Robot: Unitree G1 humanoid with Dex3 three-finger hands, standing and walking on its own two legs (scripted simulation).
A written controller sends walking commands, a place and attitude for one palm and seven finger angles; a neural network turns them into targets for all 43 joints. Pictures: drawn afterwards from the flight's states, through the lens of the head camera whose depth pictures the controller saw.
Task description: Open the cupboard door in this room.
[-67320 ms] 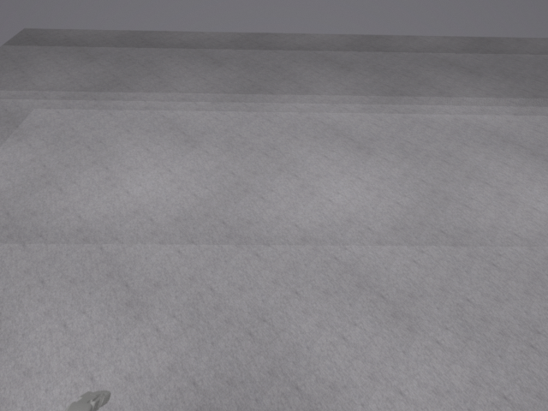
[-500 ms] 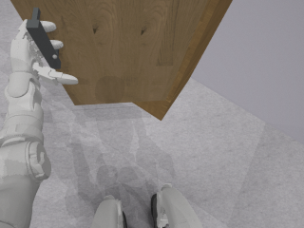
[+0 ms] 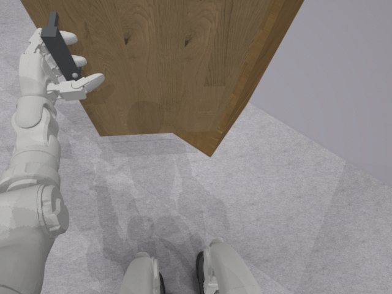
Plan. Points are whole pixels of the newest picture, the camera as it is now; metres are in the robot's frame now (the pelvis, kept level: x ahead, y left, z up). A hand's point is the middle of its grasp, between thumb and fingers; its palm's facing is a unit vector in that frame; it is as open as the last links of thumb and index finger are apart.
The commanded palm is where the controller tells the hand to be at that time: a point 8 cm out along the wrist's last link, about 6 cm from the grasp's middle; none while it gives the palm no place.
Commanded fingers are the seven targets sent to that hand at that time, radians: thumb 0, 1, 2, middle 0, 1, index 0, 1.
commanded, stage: close the thumb around the handle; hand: left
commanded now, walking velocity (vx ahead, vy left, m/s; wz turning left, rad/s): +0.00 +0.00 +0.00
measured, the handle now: (66, 53) +0.58 +0.21 +0.05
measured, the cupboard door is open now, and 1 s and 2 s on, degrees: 40 59 80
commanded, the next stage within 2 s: pull the door open along its arc in 0.32 s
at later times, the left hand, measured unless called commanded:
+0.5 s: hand (75, 74) +0.53 +0.18 +0.06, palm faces +0.02 -1.00 -0.01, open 5.9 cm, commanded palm +0.50 +0.22 +0.05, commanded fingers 0.00 0.90 0.90 -0.40 -1.35 -0.40 -1.35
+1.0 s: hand (95, 133) +0.40 +0.14 +0.06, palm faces +0.17 -0.98 +0.05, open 6.2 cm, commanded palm +0.35 +0.21 +0.05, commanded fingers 0.00 0.90 0.90 -0.40 -1.35 -0.40 -1.35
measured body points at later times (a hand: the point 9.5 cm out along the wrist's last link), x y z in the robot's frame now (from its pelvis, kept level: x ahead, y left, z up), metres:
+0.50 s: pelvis +0.00 +0.00 +0.00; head +0.16 +0.02 +0.42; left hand +0.52 +0.24 +0.06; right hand +0.00 -0.26 -0.11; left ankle +0.00 +0.08 -0.65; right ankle +0.05 -0.12 -0.65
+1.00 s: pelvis +0.02 +0.00 +0.02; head +0.12 +0.00 +0.46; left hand +0.39 +0.19 +0.06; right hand +0.12 -0.25 -0.09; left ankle +0.00 +0.08 -0.65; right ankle +0.05 -0.12 -0.65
